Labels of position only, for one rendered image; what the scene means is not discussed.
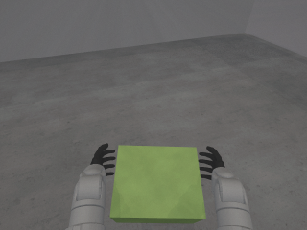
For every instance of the right robot hand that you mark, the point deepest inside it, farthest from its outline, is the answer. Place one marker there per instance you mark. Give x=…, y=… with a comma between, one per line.
x=215, y=163

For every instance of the left robot hand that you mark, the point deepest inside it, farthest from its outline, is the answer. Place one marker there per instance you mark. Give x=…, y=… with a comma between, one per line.
x=98, y=158

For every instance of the carton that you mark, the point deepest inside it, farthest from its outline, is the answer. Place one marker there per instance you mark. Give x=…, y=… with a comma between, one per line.
x=157, y=184

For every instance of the robot right forearm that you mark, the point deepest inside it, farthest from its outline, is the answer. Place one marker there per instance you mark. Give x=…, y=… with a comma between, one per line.
x=231, y=202

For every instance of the robot left forearm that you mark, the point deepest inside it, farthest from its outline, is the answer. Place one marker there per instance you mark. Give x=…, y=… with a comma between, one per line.
x=89, y=200

